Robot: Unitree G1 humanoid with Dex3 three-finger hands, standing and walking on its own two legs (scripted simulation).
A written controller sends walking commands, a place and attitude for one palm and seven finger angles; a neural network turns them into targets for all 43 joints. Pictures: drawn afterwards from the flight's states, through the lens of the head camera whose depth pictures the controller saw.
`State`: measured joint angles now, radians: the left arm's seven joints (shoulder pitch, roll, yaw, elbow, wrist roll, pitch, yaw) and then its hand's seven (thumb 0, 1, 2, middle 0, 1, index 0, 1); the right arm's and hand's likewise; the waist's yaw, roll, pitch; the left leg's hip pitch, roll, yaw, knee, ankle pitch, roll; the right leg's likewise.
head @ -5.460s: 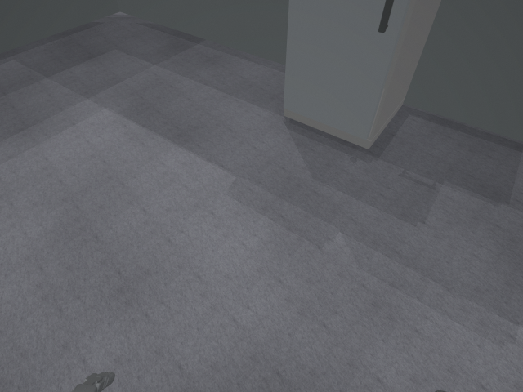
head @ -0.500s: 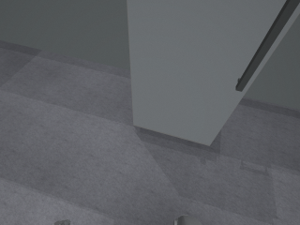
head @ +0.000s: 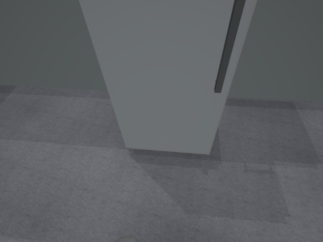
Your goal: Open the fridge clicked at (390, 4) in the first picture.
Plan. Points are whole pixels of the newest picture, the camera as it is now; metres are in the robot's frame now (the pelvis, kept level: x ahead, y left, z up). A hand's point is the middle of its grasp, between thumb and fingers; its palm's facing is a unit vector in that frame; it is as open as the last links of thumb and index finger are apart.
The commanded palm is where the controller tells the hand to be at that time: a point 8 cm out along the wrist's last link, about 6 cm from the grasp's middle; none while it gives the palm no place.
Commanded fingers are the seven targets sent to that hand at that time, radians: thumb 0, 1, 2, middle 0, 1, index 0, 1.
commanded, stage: take the last steps up to it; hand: right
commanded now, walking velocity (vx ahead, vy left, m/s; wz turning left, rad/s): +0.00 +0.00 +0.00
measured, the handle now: (227, 45) +0.73 -0.19 +0.11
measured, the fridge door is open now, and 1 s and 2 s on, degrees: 0 0 0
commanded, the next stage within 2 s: come to a stop and stand still in 1.04 s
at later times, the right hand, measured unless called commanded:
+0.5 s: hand out of the picture -0.06 -0.10 -0.15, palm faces +0.21 +0.96 -0.20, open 7.4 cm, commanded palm none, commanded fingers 0.00 -0.90 -0.90 0.20 0.30 0.20 0.30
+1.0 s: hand (252, 230) +0.20 -0.24 -0.18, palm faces +0.18 +0.97 -0.19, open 7.4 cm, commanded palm none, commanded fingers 0.00 -0.90 -0.90 0.20 0.30 0.20 0.30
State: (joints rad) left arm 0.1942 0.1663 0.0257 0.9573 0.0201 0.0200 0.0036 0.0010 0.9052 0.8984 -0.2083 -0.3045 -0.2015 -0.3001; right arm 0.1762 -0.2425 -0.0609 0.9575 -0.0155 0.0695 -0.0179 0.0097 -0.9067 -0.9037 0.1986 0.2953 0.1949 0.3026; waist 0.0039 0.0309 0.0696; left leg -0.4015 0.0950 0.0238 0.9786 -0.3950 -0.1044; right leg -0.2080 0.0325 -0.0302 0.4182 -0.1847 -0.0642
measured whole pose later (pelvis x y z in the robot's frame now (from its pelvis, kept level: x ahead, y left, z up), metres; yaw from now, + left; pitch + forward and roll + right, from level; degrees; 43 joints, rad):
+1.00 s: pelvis +0.18 -0.05 +0.00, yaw -5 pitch -1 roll -1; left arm 0.22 0.15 0.05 1.03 0.02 -0.09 0.03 -0.04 0.96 0.90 -0.21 -0.30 -0.20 -0.30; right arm 0.24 -0.19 -0.07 1.05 -0.03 -0.01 -0.01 0.01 -0.91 -0.90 0.20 0.29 0.19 0.30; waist -0.02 0.06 0.03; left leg -0.53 0.12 0.06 1.05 -0.25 -0.02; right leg -0.08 0.02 -0.18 0.36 -0.26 -0.05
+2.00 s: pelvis +0.19 -0.11 -0.02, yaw -5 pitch -3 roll +0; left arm 0.28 0.20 0.03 0.90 0.02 0.01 0.00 0.00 0.91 0.90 -0.21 -0.30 -0.20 -0.30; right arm 0.35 -0.20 -0.02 0.93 -0.03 0.04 -0.02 0.01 -0.90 -0.90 0.20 0.30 0.20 0.30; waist -0.01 0.00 0.01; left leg -0.37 0.06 0.09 0.60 -0.20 0.01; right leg -0.29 0.02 -0.09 0.65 -0.31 -0.06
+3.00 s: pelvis +0.19 -0.10 +0.00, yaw -5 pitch -2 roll +0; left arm 0.20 0.25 0.01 1.11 0.01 -0.01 0.00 0.00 0.91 0.90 -0.21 -0.30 -0.20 -0.30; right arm 0.27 -0.23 0.01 1.06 -0.02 -0.01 -0.02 0.01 -0.90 -0.90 0.20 0.30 0.20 0.30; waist 0.01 0.00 0.04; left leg -0.18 0.01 0.05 0.40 -0.17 0.00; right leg -0.19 0.02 -0.07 0.40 -0.17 -0.05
